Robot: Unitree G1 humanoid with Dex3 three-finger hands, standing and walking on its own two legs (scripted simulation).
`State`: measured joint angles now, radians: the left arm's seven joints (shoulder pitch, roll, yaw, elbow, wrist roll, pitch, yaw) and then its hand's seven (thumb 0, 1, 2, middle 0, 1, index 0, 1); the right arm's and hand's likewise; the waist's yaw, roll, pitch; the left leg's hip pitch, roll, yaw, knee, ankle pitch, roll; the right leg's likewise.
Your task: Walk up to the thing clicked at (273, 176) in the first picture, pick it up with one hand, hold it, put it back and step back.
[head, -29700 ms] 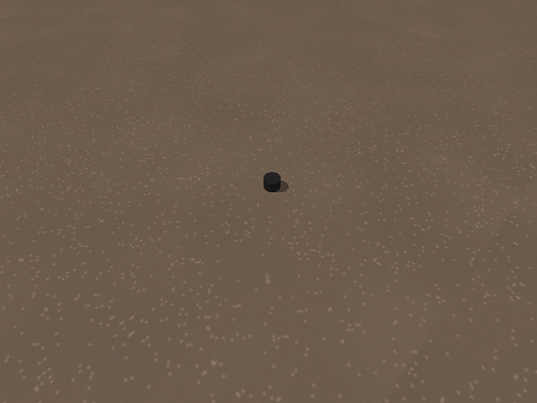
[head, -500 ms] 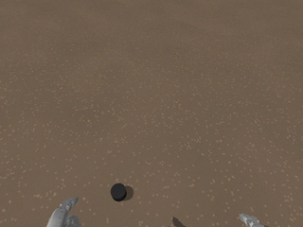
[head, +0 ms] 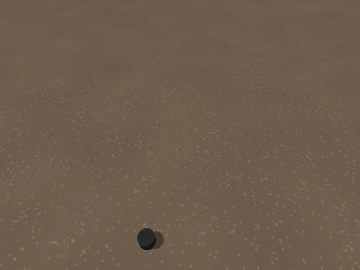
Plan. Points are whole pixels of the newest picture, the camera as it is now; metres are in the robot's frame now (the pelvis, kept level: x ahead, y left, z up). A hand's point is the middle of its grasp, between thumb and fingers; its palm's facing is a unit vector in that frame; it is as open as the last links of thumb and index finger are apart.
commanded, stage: stand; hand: left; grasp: from above
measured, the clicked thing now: (146, 239) +0.43 +0.22 -0.74
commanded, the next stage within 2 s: step back in 1.82 s
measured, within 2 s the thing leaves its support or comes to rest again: neither
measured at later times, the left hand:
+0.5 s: hand out of the picture +0.05 +0.23 -0.16, palm faces +0.01 -0.94 -0.33, open 7.4 cm
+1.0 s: hand out of the picture +0.08 +0.23 -0.15, palm faces +0.02 -0.94 -0.33, open 7.4 cm
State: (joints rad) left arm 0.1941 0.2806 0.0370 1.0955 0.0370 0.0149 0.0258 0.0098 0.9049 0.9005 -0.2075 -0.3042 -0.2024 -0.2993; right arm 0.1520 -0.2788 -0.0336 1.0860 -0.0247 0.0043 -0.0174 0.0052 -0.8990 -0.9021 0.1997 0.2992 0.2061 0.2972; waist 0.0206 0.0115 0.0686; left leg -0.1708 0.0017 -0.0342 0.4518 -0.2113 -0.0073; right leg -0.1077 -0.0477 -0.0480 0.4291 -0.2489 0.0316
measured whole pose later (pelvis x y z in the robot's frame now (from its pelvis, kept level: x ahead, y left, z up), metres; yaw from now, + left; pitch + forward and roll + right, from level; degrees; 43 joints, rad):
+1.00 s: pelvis +0.01 -0.01 +0.01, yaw +0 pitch -3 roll +0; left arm 0.10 0.32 0.04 1.16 0.02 0.00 0.01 0.01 0.91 0.90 -0.21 -0.30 -0.20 -0.30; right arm 0.10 -0.32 -0.01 1.14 -0.02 0.00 -0.01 0.00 -0.90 -0.90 0.20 0.30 0.21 0.30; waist 0.01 0.01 0.06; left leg -0.13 0.02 -0.04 0.35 -0.17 -0.03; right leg -0.07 -0.03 -0.06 0.33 -0.21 0.01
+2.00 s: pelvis -0.01 +0.00 +0.00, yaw +0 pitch -2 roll +0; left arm 0.08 0.35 0.08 1.02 0.02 0.02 0.01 0.01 0.90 0.90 -0.21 -0.30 -0.20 -0.30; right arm 0.09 -0.39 -0.05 1.02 0.00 0.05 0.01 0.00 -0.90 -0.90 0.20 0.30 0.21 0.30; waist -0.01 0.00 0.15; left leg -0.34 -0.02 -0.05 0.78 -0.41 0.04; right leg -0.20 -0.05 -0.05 0.51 -0.26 0.00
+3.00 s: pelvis -0.23 +0.03 -0.01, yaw -1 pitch -2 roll -1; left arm 0.13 0.40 0.09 0.81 0.01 0.06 0.02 0.01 0.91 0.90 -0.21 -0.30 -0.20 -0.30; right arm 0.14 -0.35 -0.03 0.86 -0.03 0.03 0.00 0.00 -0.90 -0.90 0.20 0.30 0.21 0.30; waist 0.00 -0.04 0.18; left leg -0.31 0.00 -0.03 0.62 -0.27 0.02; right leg -0.48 0.12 0.15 1.19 -0.51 -0.02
